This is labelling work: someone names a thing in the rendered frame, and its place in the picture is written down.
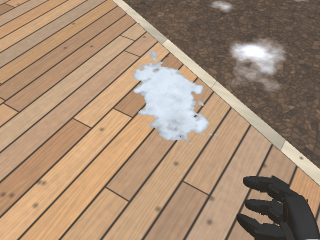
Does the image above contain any right robot hand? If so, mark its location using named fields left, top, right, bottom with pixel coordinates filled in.
left=236, top=175, right=320, bottom=240

